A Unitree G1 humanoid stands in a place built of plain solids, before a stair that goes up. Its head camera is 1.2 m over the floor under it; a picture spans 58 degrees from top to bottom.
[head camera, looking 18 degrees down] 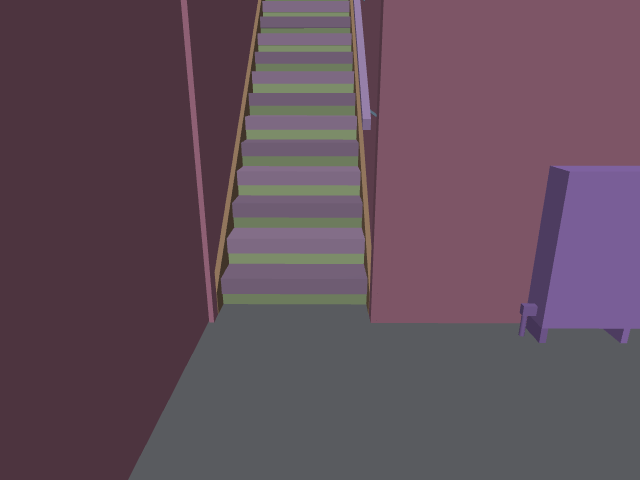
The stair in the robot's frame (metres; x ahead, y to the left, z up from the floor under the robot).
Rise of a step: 0.18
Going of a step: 0.23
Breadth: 0.88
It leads straight ahead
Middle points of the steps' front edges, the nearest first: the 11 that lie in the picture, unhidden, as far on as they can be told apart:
2.39 0.16 0.18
2.62 0.15 0.36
2.85 0.15 0.53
3.07 0.15 0.71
3.30 0.15 0.89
3.53 0.15 1.07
3.76 0.15 1.25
3.98 0.15 1.43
4.21 0.15 1.61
4.44 0.14 1.79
4.66 0.14 1.96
